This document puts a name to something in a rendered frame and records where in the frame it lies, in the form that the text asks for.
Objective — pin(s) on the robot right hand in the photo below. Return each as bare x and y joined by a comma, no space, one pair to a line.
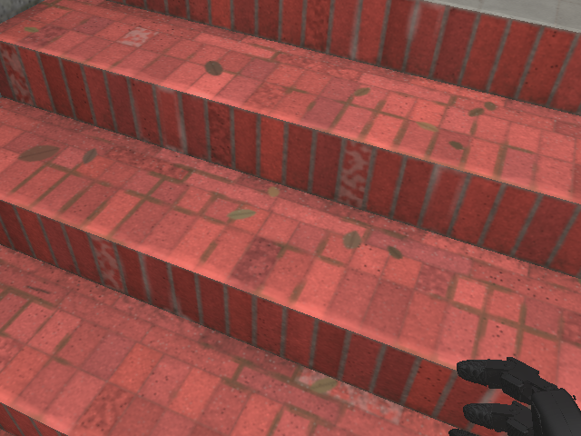
553,411

